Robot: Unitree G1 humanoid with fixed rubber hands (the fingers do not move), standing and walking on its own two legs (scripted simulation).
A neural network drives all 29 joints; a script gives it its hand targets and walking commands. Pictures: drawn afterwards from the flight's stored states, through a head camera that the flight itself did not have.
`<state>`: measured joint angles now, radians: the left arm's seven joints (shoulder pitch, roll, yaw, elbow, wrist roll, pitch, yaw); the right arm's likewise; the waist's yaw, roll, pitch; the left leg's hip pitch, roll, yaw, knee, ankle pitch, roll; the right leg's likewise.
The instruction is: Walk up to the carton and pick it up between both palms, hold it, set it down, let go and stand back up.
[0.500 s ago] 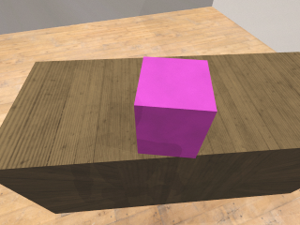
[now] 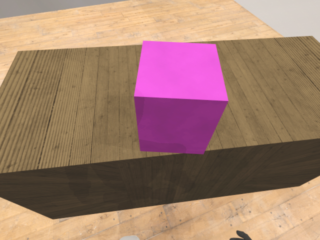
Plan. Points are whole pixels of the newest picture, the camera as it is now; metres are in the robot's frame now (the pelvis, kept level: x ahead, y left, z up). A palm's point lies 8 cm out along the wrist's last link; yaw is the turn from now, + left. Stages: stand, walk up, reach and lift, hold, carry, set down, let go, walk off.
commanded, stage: reach and lift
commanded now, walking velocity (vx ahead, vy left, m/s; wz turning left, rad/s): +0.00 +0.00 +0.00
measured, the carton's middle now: (175, 101) +0.48 -0.02 +0.04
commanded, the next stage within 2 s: none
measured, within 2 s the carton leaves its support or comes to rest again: neither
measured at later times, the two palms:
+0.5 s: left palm out of the picture +0.09 +0.22 -0.08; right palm out of the picture +0.08 -0.23 -0.07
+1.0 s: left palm out of the picture +0.13 +0.21 -0.05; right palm out of the picture +0.12 -0.22 -0.03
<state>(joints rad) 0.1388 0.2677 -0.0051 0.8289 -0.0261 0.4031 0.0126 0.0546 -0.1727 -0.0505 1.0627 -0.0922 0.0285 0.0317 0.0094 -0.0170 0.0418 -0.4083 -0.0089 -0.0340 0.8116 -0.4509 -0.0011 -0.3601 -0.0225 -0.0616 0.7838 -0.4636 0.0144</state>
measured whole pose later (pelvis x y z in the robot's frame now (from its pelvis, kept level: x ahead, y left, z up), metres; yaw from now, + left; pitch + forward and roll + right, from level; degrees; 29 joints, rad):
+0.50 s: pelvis -0.08 -0.04 +0.02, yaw -2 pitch -2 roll +0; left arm 0.10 0.27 0.11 0.47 0.00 0.42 -0.02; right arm 0.10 -0.07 0.00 0.68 -0.03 0.01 -0.05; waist 0.03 -0.06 0.14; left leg -0.34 0.07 -0.02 0.62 -0.25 -0.06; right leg -0.32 0.05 -0.07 0.61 -0.26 -0.06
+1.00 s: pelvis -0.07 -0.02 +0.02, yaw -2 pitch -7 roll +0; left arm 0.04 0.22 0.02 0.58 -0.02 0.28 0.03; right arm 0.09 -0.09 -0.06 0.60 -0.03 0.06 0.01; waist 0.02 -0.04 0.07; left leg -0.19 0.04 0.03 0.55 -0.23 -0.02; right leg -0.17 0.00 -0.06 0.56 -0.26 -0.03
